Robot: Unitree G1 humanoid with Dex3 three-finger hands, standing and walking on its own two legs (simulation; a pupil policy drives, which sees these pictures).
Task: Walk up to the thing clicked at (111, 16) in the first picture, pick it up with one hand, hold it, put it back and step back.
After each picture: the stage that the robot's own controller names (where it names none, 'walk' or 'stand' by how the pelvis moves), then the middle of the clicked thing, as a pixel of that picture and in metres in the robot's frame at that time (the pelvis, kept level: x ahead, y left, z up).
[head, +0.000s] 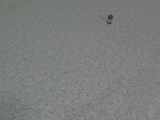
stand; (109, 19) +1.88 -0.46 -0.72
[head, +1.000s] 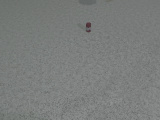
walk; (88, 27) +1.78 -0.05 -0.69
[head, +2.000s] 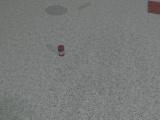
walk; (61, 50) +1.20 +0.21 -0.71
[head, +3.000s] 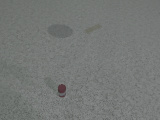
walk; (61, 90) +0.72 +0.14 -0.70
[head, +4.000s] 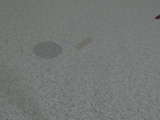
walk; out of the picture +0.41 +0.14 -0.70
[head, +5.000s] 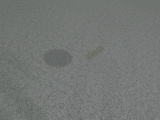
stand; out of the picture +0.33 +0.11 -0.72
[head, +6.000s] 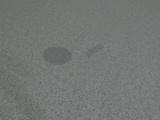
stand; out of the picture +0.34 +0.13 -0.73
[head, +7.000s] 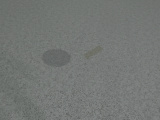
stand; out of the picture +0.33 +0.14 -0.73
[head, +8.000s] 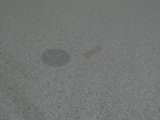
stand; out of the picture +0.32 +0.15 -0.73
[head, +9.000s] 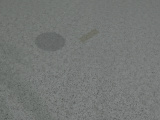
go down; out of the picture +0.34 +0.14 -0.71
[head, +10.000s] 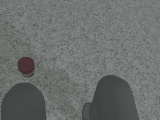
go down; (26, 67) +0.43 +0.16 -0.30
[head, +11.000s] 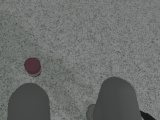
close in; (33, 67) +0.43 +0.15 -0.31
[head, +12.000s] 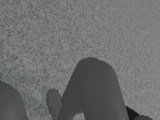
close in; out of the picture +0.43 +0.20 -0.23
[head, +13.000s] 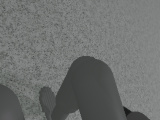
close; out of the picture +0.42 +0.21 -0.23
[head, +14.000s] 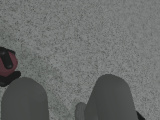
lift; (3, 67) +0.36 +0.22 -0.12
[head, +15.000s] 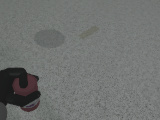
hold; (27, 93) +0.31 +0.16 +0.02
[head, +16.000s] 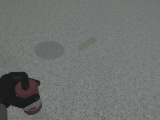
hold; (29, 97) +0.31 +0.17 +0.00
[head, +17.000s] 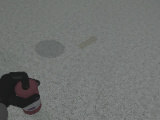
hold; (29, 97) +0.31 +0.17 -0.01
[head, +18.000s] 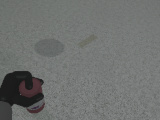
crouch; (33, 96) +0.31 +0.16 -0.01
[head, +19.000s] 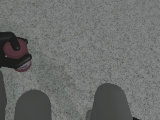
crouch; (19, 56) +0.43 +0.17 -0.10
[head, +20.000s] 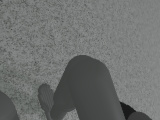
lower; out of the picture +0.45 +0.25 -0.24
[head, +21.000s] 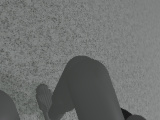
lower; out of the picture +0.45 +0.25 -0.24
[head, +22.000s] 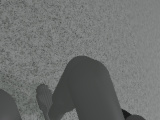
lower; out of the picture +0.45 +0.24 -0.24
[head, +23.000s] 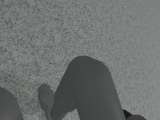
lower; out of the picture +0.45 +0.23 -0.24
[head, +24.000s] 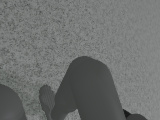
loosen; out of the picture +0.43 +0.20 -0.24
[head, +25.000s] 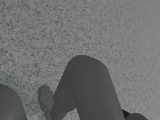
withdraw; out of the picture +0.43 +0.19 -0.24
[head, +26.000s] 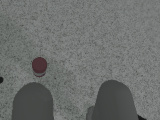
walk; (39, 67) +0.44 +0.14 -0.31
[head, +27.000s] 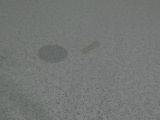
stand; out of the picture +0.35 +0.11 -0.66
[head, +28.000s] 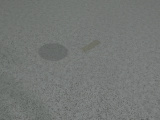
stand; out of the picture +0.36 +0.12 -0.67
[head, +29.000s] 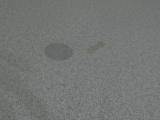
stand; out of the picture +0.36 +0.11 -0.69
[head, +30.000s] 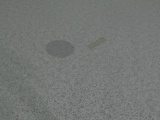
walk; out of the picture +0.38 +0.11 -0.72
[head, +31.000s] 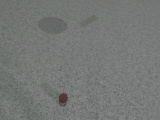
walk; (63, 99) +0.52 +0.06 -0.71
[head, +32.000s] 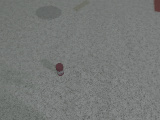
walk; (59, 69) +0.81 +0.21 -0.69
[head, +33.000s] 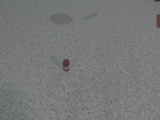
stand; (66, 65) +1.02 +0.12 -0.71
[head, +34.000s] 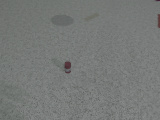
stand; (67, 67) +1.00 +0.11 -0.73
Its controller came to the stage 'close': yes
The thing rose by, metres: 0.72
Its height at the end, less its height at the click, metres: +0.00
